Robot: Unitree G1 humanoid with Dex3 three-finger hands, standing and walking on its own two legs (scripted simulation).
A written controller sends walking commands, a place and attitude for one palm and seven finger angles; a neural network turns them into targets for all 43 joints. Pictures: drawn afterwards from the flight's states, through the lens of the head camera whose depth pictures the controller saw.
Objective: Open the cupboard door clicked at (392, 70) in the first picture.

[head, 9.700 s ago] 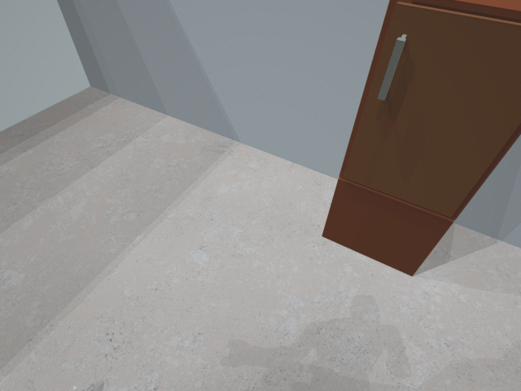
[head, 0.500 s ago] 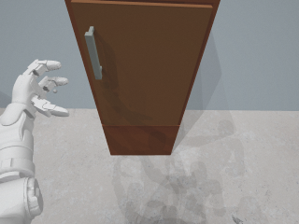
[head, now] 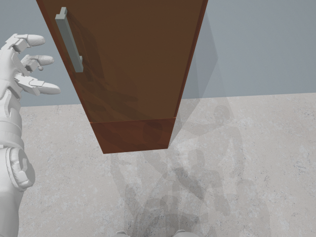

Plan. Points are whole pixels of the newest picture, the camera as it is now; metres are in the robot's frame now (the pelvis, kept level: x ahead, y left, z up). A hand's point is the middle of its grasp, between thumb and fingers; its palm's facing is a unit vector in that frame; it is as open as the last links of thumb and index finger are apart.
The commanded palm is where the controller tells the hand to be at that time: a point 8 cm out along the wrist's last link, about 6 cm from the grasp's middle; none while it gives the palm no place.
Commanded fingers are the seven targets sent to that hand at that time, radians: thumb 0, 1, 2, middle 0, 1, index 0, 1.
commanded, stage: move the hooked fingers beside the handle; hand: left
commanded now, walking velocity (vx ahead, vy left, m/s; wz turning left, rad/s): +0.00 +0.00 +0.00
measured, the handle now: (72, 42) +0.60 +0.20 +0.13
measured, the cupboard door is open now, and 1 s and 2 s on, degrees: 0 0 0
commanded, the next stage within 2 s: slide the fingers in behind the handle in 1.04 s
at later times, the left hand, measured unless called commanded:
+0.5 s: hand (47, 55) +0.54 +0.25 +0.13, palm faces +0.02 -1.00 +0.01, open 14.0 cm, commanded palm +0.51 +0.30 +0.12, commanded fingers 0.00 -0.50 0.30 -0.30 -1.20 -0.30 -1.20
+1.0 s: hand (44, 58) +0.53 +0.26 +0.12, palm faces +0.05 -1.00 +0.00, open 14.0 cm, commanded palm +0.52 +0.30 +0.12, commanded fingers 0.00 -0.50 0.30 -0.30 -1.20 -0.30 -1.20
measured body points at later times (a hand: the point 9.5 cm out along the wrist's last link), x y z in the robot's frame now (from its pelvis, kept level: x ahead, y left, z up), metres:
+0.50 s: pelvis +0.02 +0.00 +0.00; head +0.13 +0.01 +0.43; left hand +0.53 +0.30 +0.13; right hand -0.03 -0.27 -0.10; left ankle +0.01 +0.09 -0.71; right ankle +0.00 -0.12 -0.71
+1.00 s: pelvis +0.02 +0.01 -0.01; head +0.13 +0.04 +0.43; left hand +0.53 +0.31 +0.13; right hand +0.03 -0.26 -0.11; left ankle +0.01 +0.09 -0.71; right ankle +0.00 -0.12 -0.71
